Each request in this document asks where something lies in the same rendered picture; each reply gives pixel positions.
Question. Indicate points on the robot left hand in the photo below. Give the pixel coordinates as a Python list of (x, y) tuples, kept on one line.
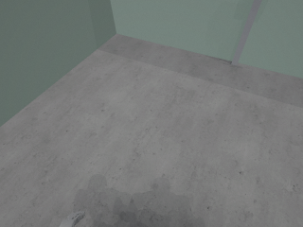
[(72, 219)]

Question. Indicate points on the panel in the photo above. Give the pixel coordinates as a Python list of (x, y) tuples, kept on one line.
[(245, 33)]

